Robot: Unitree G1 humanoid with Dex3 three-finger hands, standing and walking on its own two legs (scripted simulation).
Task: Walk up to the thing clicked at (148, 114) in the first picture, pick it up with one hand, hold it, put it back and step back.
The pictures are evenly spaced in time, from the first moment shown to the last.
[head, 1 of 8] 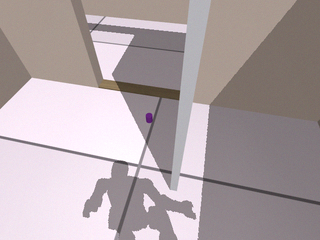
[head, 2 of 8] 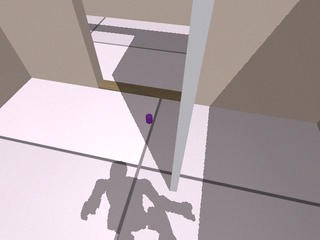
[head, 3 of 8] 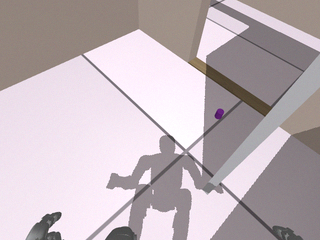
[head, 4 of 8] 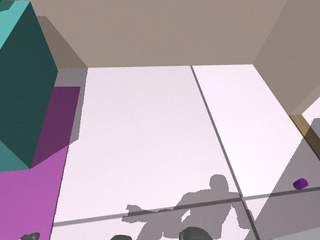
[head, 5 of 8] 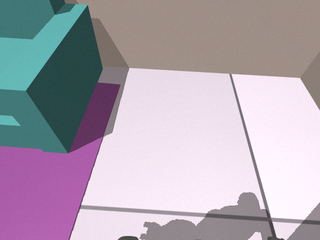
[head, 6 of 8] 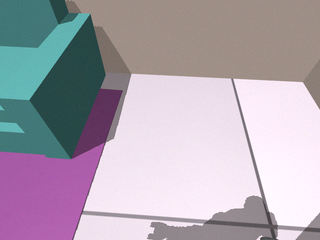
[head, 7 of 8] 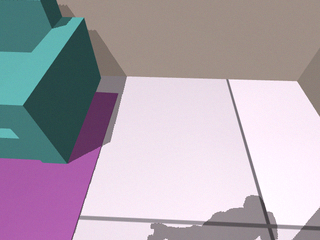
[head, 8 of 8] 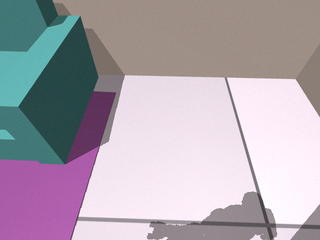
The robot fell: no
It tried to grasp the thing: no
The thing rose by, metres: 0.00
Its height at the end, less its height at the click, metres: +0.00
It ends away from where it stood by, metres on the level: 0.00
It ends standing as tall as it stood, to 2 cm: yes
